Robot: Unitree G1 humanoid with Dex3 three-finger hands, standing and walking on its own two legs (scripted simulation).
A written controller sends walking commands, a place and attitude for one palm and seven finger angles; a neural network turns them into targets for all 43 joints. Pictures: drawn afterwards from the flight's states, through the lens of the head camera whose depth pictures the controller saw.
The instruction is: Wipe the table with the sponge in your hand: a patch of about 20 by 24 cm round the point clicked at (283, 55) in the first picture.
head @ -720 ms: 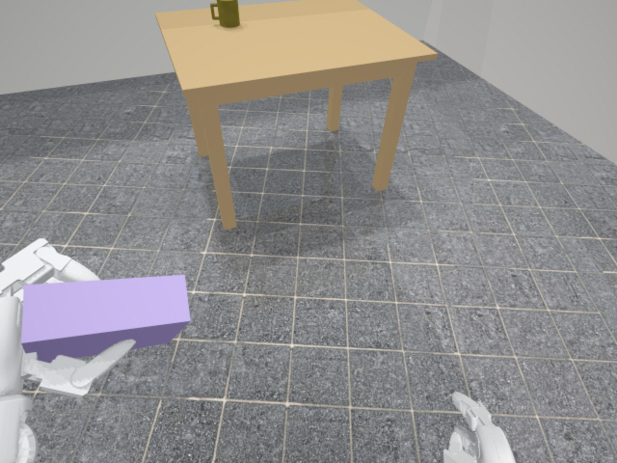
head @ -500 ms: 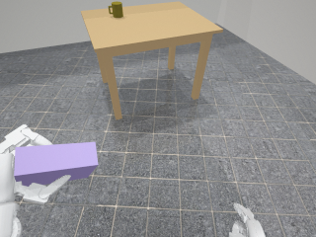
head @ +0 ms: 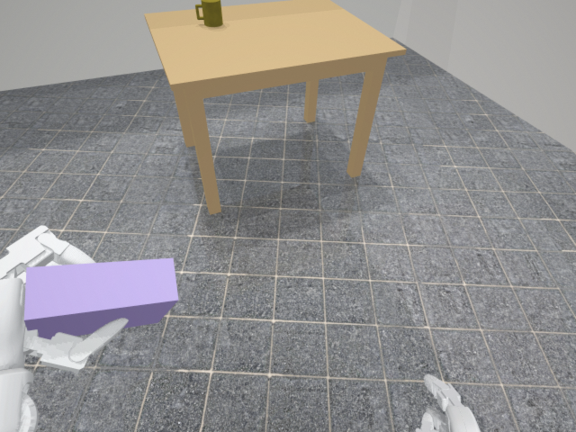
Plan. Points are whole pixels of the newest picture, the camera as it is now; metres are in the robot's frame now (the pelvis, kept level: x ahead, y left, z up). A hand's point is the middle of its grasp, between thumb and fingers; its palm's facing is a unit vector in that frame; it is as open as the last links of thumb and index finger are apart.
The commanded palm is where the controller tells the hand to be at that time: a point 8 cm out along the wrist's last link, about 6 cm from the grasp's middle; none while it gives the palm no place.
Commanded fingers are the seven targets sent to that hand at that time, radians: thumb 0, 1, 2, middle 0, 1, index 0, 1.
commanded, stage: walk to a spot facing it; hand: left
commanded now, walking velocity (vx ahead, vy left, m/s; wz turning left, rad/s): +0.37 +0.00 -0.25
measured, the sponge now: (125, 297) +0.23 +0.20 +0.14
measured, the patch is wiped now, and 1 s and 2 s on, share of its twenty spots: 0.00 0.00 0.00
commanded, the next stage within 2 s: none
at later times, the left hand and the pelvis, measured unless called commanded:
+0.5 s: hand (141, 238) +0.29 +0.20 +0.16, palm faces +0.36 -0.85 -0.38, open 9.3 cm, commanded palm +0.24 +0.25 +0.18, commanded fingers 0.00 0.10 1.30 -1.20 -1.60 -1.20 -1.60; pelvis +0.07 -0.03 +0.00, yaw -2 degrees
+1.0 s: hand (259, 152) +0.47 +0.08 +0.16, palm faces +0.21 -0.82 -0.53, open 9.3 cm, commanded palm +0.40 +0.15 +0.18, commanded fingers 0.00 0.10 1.30 -1.20 -1.60 -1.20 -1.60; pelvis +0.21 -0.11 -0.01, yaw -7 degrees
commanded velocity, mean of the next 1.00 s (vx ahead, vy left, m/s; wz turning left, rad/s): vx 0.38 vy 0.00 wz -0.09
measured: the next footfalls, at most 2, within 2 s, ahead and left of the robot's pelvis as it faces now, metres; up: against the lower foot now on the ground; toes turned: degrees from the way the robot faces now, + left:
right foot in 0.86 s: +0.27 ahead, -0.19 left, +0.00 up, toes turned -19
left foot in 1.38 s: +0.50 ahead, -0.03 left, +0.00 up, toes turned +8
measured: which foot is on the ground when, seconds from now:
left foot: down 0.00-0.88, up 0.90-1.00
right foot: down 0.00-0.54, up 0.56-0.84, down 0.86-1.00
